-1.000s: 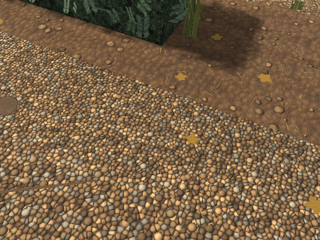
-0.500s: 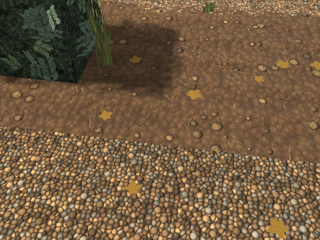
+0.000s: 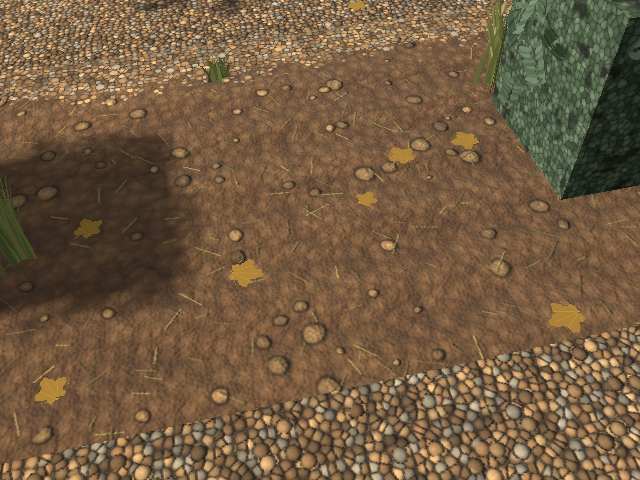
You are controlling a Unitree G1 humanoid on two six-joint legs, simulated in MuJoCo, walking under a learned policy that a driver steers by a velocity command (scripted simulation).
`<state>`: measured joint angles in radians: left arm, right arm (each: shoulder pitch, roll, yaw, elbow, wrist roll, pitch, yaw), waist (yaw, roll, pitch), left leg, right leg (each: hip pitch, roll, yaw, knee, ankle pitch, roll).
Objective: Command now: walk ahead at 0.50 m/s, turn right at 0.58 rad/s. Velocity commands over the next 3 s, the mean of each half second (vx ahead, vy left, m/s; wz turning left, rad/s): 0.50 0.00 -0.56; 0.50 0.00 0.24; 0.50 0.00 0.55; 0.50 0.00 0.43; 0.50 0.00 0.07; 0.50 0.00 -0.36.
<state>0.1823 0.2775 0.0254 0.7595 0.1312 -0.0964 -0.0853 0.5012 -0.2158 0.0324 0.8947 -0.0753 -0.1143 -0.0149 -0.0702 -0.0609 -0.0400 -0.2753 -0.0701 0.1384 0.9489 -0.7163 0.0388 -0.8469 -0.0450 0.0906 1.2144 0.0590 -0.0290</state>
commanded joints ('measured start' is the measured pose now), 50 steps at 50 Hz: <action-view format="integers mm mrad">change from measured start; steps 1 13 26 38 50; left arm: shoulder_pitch -46 180 124 -70 -99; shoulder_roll -26 208 81 13 82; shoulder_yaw -39 89 70 58 90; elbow -10 9 -34 -107 -105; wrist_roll -28 -155 -158 -119 -144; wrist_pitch -13 75 61 7 -43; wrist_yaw -23 71 104 95 82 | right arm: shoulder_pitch -24 -109 -420 -223 -168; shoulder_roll -46 -94 -113 -157 -147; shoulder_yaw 15 -50 -102 -138 -154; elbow -86 -236 -291 -239 -210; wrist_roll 9 132 91 93 112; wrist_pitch -64 -35 8 34 59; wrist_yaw -48 -4 5 11 -11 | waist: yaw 4 101 99 64 120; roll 61 -29 -47 172 170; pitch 131 -278 -6 -20 -89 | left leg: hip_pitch -429 -859 -171 45 -6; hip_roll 82 164 101 205 142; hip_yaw -67 -249 -166 -471 -529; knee -263 766 -367 -695 -454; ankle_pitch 136 283 603 696 688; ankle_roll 72 -33 -46 189 110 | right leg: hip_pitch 461 1170 536 231 747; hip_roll -25 -332 -78 35 28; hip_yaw -153 589 298 -56 1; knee -449 -829 -788 -372 -829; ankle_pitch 537 -292 -305 -323 -131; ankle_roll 32 -413 -189 36 -22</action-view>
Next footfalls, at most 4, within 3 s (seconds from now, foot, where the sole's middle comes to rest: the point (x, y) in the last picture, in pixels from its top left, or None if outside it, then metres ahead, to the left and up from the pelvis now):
0.16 right None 0.28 -0.10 -0.88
0.56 left None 0.52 0.08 -0.88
1.00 right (391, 423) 0.68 -0.16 -0.88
1.50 left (266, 332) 0.96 0.13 -0.88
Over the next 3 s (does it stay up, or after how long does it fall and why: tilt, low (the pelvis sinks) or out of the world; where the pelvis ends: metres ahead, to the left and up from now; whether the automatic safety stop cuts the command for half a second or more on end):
stays up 1.58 0.29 -0.12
